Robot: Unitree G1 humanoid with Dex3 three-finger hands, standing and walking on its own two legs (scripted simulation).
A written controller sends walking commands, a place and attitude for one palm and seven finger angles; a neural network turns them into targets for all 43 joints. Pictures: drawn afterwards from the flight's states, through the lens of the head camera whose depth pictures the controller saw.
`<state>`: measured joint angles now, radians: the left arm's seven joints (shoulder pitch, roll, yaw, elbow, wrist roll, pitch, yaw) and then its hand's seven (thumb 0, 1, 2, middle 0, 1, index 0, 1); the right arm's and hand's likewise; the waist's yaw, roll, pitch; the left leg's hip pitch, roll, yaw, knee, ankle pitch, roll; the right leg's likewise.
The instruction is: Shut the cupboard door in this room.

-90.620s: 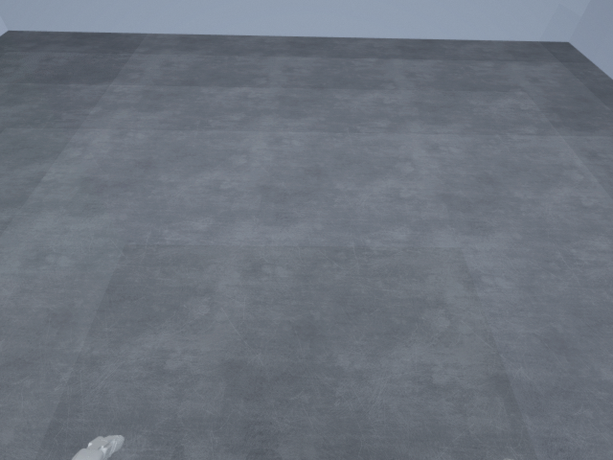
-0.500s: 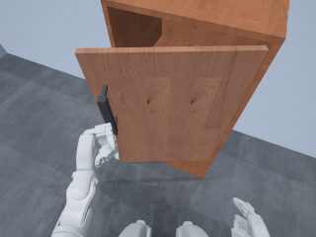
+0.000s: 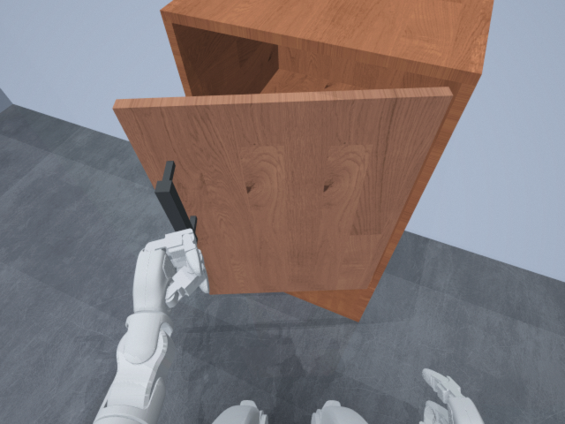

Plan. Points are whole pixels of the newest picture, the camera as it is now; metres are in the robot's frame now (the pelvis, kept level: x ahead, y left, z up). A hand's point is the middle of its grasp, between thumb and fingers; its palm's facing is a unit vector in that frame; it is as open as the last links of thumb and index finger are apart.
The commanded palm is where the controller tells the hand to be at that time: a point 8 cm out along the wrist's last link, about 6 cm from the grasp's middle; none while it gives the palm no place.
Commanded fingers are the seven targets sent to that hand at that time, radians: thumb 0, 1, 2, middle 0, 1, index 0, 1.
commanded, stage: bring the fist close to the handle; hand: left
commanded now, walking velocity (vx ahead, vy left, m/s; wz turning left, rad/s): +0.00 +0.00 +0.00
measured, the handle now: (180, 208) +0.42 +0.18 +0.04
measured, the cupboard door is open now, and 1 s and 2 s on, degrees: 25 15 0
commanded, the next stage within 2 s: push the door shut along its arc in 0.04 s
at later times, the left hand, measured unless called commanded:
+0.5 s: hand (202, 240) +0.36 +0.13 +0.05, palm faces -0.04 -1.00 -0.04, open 3.1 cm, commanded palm +0.34 +0.18 +0.04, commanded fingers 0.00 0.90 0.90 -1.30 -1.50 -1.30 -1.50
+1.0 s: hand (221, 205) +0.42 +0.12 +0.05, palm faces -0.16 -0.99 -0.05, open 3.1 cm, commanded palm +0.41 +0.17 +0.04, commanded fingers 0.00 0.90 0.90 -1.30 -1.50 -1.30 -1.50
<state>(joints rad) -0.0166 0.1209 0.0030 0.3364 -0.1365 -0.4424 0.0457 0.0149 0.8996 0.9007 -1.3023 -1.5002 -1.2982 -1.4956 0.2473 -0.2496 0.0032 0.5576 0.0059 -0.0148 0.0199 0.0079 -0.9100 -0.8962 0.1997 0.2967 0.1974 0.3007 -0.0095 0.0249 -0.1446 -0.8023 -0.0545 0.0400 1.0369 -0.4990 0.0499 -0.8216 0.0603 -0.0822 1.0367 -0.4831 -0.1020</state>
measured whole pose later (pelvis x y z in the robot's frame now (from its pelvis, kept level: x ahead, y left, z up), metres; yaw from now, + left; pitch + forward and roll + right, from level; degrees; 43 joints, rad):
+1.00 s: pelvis -0.02 +0.03 -0.01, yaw -1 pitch +18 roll -1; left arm -0.66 0.20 0.10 0.96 -0.11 -0.49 -0.10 0.01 0.90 0.90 -1.30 -1.50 -1.30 -1.50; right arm 0.32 -0.27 0.00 0.64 0.01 0.00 0.03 0.00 -0.91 -0.90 0.20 0.30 0.20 0.30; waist -0.10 0.04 -0.14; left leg -0.93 -0.06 0.06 1.10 -0.49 0.10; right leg -0.94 0.05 -0.07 1.08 -0.46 -0.06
